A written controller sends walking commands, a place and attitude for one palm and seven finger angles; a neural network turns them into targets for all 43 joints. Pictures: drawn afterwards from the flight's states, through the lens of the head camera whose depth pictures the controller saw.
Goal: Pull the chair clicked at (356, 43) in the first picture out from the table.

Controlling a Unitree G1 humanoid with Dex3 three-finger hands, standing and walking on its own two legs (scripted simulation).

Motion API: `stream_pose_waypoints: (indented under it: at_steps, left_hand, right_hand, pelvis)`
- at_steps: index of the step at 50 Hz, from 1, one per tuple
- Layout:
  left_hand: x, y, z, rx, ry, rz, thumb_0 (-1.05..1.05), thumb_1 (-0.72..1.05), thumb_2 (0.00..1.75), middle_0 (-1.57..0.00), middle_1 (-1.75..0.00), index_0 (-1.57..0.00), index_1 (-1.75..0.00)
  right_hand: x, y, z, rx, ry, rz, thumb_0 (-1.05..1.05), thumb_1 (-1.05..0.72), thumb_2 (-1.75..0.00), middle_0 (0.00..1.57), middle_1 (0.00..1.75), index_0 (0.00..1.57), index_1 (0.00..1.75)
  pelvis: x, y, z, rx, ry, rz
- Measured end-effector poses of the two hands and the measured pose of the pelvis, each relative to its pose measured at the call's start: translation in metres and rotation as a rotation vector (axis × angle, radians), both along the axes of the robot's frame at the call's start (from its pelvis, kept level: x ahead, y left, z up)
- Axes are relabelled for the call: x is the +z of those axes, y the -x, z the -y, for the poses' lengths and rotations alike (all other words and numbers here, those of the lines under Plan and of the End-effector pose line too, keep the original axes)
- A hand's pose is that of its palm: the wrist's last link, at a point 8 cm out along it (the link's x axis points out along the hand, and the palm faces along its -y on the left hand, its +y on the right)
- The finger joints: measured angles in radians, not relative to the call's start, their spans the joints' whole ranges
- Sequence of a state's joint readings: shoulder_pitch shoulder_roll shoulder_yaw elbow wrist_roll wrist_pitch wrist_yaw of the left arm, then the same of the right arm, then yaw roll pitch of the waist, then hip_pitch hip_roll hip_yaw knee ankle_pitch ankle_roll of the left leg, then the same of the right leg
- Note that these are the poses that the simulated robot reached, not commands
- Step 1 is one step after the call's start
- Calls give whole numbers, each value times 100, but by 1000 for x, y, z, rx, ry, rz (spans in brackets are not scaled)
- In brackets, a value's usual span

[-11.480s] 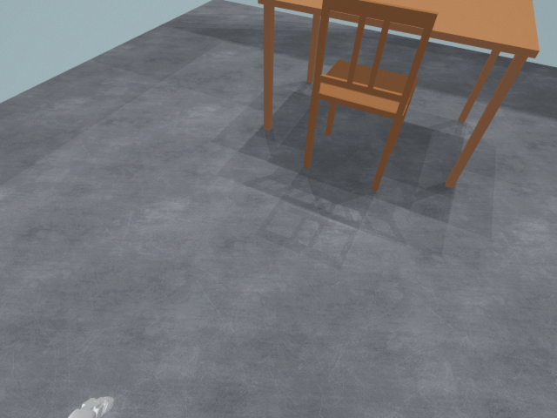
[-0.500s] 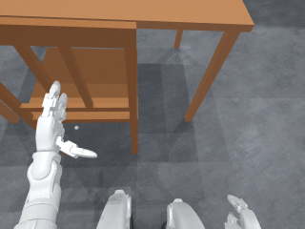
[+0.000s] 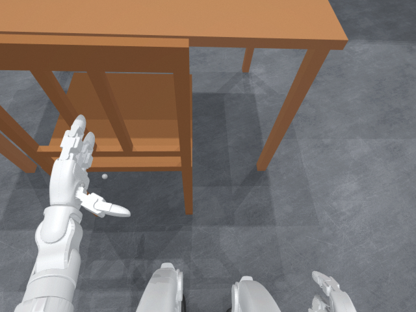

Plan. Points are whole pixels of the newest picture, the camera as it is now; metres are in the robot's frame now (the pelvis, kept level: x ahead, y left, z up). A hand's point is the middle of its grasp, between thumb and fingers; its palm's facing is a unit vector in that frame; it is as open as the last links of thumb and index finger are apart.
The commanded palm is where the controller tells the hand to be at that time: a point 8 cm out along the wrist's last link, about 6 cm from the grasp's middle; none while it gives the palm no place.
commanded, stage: aim the fingers beside a spindle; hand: left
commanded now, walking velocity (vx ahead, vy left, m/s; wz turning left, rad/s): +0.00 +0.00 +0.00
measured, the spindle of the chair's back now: (70, 116) +0.50 +0.32 +0.02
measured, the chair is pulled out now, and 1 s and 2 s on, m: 0.00 0.00 0.00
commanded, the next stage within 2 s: push the fingers through the gap in 0.96 s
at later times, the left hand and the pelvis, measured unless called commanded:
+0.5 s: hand (118, 190) +0.34 +0.18 +0.00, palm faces +0.04 -1.00 +0.01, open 17.0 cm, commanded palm +0.32 +0.24 +0.03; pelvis +0.00 -0.01 +0.00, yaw +0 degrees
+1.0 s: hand (110, 170) +0.36 +0.20 +0.03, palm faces +0.10 -0.99 -0.06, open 17.0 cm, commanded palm +0.33 +0.24 +0.02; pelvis +0.00 -0.01 +0.00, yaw +0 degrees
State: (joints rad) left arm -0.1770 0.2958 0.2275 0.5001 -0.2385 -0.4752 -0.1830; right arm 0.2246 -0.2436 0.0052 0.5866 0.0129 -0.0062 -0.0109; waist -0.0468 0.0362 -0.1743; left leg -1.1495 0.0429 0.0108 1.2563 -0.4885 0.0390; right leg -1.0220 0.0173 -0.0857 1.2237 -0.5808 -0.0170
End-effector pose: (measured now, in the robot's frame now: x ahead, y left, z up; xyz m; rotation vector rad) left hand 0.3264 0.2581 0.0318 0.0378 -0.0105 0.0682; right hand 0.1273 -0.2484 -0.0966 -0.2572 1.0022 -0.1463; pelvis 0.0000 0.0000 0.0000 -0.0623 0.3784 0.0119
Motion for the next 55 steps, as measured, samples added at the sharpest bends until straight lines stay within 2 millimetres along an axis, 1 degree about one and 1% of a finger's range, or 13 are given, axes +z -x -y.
stream_pose_waypoints:
  at_steps: [5, 7, 12, 15, 19, 24, 28, 32, 36, 41, 45, 50, 55]
  left_hand:
    - [-26, 9, 22, -50, 53, -94, -1, -50, 30, -6, -7, -5, -8]
    - [-29, 9, 26, -34, 52, -75, -2, -50, 30, -6, -8, -6, -8]
    - [-2, 3, 14, 31, -16, 68, -2, -50, 30, -6, -8, -6, -8]
    - [11, 0, 2, 41, -42, 86, -2, -50, 30, -6, -8, -6, -8]
    - [-3, 1, -2, 9, -2, -38, -1, -50, 30, -6, -8, -6, -8]
    - [-30, 12, 16, -24, 58, -106, -1, -50, 30, -6, -7, -5, -8]
    - [-13, 12, 24, -11, 24, 17, -2, -50, 30, -6, -8, -6, -8]
    - [8, 1, 11, 20, -32, 89, -2, -50, 30, -6, -8, -6, -8]
    - [-3, -8, -2, 20, -16, -12, -2, -50, 30, -6, -8, -6, -8]
    - [-28, 1, 12, -24, 47, -107, -1, -50, 30, -6, -7, -5, -8]
    - [-19, 2, 24, -25, 33, -20, -2, -50, 30, -6, -8, -6, -8]
    - [1, -10, 9, 25, -24, 60, -2, -50, 30, -6, -8, -6, -8]
    - [-11, -13, 2, 5, 2, -48, -2, -50, 30, -6, -8, -6, -8]
  right_hand:
    - [1, -2, 2, 3, 7, 10, 0, -90, -90, 21, 30, 20, 30]
    - [1, -3, 4, 3, 20, 16, 0, -90, -90, 21, 30, 20, 30]
    - [-1, -4, 8, 1, 28, 17, 0, -90, -90, 21, 30, 20, 30]
    - [-2, -3, 7, 0, 10, 12, 0, -90, -90, 21, 30, 20, 30]
    - [-2, -2, 7, -2, -9, 7, 0, -90, -90, 21, 30, 20, 30]
    - [0, -1, 12, -7, 17, 11, 0, -90, -90, 21, 30, 20, 30]
    - [1, -1, 15, -10, 41, 13, 0, -90, -90, 21, 30, 20, 30]
    - [0, -1, 13, -6, 32, 11, 0, -90, -90, 20, 30, 20, 30]
    - [-2, 0, 11, -7, 10, 5, 0, -90, -90, 20, 30, 20, 30]
    - [-2, 1, 9, -13, 11, 1, 0, -90, -90, 21, 30, 20, 30]
    - [-2, 2, 9, -13, 29, -6, 0, -90, -90, 21, 30, 20, 30]
    - [-3, 2, 7, -12, 23, -13, 0, -90, -90, 21, 30, 20, 30]
    - [-3, 2, 4, -16, 1, -19, 0, -90, -90, 21, 30, 20, 30]
  pelvis:
    - [-1, 0, 1, -2, -5, -5]
    - [-3, 0, 2, -5, -6, -6]
    - [-5, 2, 6, -9, -8, 0]
    - [-3, 1, 8, -6, -9, 2]
    - [-1, 0, 9, -1, -9, 2]
    - [-2, -1, 8, -2, -7, -4]
    - [-3, 0, 8, -8, -7, 1]
    - [-3, 0, 9, -5, -8, 4]
    - [-3, 1, 9, -1, -8, -2]
    - [-3, -1, 6, -4, -6, -12]
    - [-3, -2, 5, -10, -6, -9]
    - [-3, -2, 5, -8, -6, -8]
    - [-1, -3, 4, -5, -5, -12]
